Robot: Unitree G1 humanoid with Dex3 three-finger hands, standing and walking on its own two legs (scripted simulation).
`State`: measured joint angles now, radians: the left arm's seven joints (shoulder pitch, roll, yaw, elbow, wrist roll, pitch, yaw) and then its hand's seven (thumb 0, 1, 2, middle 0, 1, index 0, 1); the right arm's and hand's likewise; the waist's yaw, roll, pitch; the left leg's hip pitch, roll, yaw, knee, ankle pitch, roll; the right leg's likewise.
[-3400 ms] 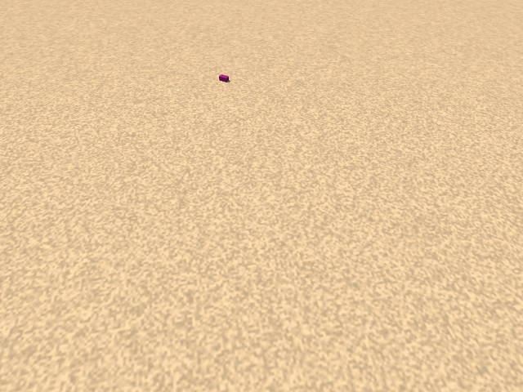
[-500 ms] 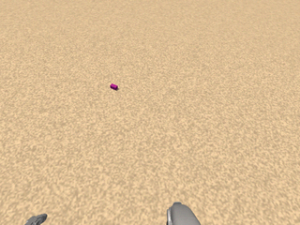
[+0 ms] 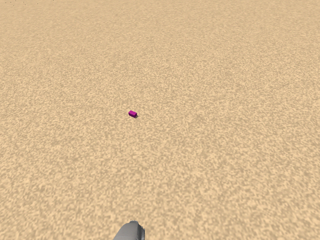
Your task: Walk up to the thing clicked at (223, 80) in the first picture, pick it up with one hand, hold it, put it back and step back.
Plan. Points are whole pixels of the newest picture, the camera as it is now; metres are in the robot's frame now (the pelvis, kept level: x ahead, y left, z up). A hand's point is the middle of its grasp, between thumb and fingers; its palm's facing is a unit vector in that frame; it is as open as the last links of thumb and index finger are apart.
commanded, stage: walk up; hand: left
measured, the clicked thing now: (132, 114) +1.19 +0.28 -0.76
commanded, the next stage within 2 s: none
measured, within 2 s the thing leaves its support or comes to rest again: neither
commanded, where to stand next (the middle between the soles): +0.65 +0.06 m, yaw -3 degrees
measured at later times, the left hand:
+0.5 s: hand (60, 201) +0.26 +0.33 -0.15, palm faces -0.07 -0.94 -0.34, open 7.4 cm
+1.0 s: hand (78, 159) +0.39 +0.31 -0.13, palm faces -0.03 -0.92 -0.40, open 7.4 cm
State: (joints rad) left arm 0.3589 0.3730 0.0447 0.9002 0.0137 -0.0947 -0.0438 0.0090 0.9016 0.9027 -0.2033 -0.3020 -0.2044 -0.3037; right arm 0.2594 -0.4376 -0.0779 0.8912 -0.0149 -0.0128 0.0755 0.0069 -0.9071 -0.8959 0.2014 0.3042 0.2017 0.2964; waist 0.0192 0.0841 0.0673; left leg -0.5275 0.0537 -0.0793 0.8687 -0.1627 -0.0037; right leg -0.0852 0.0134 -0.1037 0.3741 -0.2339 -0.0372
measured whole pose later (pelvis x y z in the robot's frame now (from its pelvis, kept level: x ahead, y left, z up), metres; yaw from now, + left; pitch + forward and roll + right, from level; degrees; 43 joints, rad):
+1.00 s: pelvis +0.34 +0.04 +0.00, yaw -1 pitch -4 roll -1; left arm 0.33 0.38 0.04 0.86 0.02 -0.09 -0.04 0.01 0.90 0.90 -0.20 -0.30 -0.20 -0.30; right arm 0.30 -0.44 -0.08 0.88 -0.02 -0.01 0.07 0.01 -0.91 -0.90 0.20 0.30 0.20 0.30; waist 0.01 0.07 0.07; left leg -0.48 0.08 -0.03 0.86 -0.27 0.00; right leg -0.17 -0.02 -0.07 0.45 -0.21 -0.03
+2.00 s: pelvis +0.55 +0.07 -0.02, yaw -2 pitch -4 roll -1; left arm 0.22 0.38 0.02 0.89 0.01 -0.02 -0.02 0.01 0.90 0.90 -0.20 -0.30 -0.20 -0.30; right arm 0.25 -0.41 -0.05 0.93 -0.01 -0.02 0.01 0.01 -0.91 -0.90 0.20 0.30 0.20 0.30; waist 0.01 0.02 0.10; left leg -0.35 0.04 0.01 0.66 -0.26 0.01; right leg -0.32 -0.02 -0.07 0.66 -0.27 -0.01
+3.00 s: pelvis +0.60 +0.07 +0.00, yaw -1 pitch -2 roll +0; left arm 0.05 0.34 0.01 1.14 0.01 -0.01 -0.02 0.01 0.91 0.90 -0.20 -0.30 -0.20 -0.30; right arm 0.08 -0.35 0.00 1.16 -0.01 -0.02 0.01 0.01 -0.91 -0.90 0.20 0.30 0.20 0.30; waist -0.02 0.00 0.05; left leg -0.18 0.02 0.00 0.35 -0.14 -0.01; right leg -0.11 -0.02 -0.06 0.33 -0.18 0.01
